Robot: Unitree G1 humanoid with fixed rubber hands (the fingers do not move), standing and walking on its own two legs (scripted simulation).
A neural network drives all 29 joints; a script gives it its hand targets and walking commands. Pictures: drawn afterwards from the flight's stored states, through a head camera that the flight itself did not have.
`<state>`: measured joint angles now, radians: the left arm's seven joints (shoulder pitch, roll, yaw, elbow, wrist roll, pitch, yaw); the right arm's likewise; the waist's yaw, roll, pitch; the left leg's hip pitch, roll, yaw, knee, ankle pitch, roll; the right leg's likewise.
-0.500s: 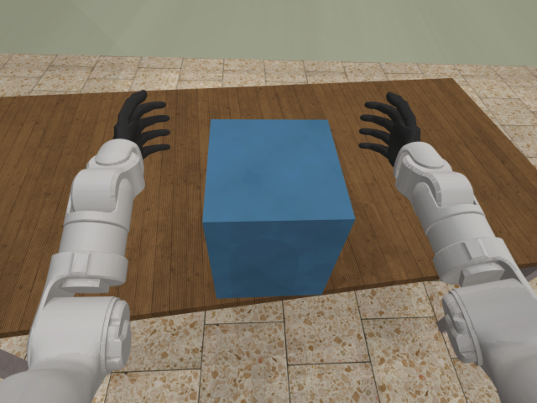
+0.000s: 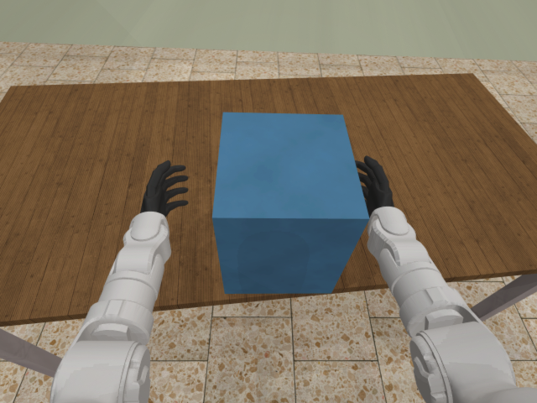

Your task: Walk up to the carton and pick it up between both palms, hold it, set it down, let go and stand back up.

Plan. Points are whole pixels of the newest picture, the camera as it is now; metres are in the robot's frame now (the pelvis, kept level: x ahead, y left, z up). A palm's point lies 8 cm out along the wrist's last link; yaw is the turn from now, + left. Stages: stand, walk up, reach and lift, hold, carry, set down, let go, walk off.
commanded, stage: reach and lift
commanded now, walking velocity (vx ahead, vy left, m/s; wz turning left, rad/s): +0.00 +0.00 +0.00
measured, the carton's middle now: (280, 208) +0.42 +0.00 +0.01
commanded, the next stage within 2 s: none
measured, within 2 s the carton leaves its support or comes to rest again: neither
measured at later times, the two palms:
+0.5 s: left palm (173, 207) +0.39 +0.18 +0.03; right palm (378, 203) +0.40 -0.16 +0.05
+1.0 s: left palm (191, 202) +0.40 +0.15 +0.04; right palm (370, 211) +0.39 -0.15 +0.05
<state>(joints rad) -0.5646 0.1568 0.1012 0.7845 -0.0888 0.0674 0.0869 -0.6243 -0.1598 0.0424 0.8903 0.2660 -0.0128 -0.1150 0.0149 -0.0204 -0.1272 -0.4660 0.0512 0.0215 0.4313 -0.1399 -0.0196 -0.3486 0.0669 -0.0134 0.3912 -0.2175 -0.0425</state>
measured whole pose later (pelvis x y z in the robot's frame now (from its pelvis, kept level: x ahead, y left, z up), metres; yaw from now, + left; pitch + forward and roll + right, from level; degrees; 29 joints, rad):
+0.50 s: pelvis -0.02 +0.01 -0.02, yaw -1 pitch +17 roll -1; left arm -0.84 0.14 0.05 1.28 -0.15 -0.24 0.12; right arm -0.84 -0.19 0.06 1.23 0.32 -0.18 -0.08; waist 0.02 -0.03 -0.22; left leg -0.70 0.06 0.03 0.57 -0.16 -0.01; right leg -0.60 0.07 -0.01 0.56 -0.25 -0.04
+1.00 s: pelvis +0.00 +0.01 +0.00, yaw -2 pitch +11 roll -1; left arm -0.74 -0.04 0.43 1.07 0.28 -0.24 0.12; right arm -0.71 0.02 -0.41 1.05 -0.21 -0.24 -0.07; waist 0.02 -0.03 -0.10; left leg -0.47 0.05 0.06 0.39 -0.12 -0.01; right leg -0.38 0.05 0.02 0.38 -0.19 -0.03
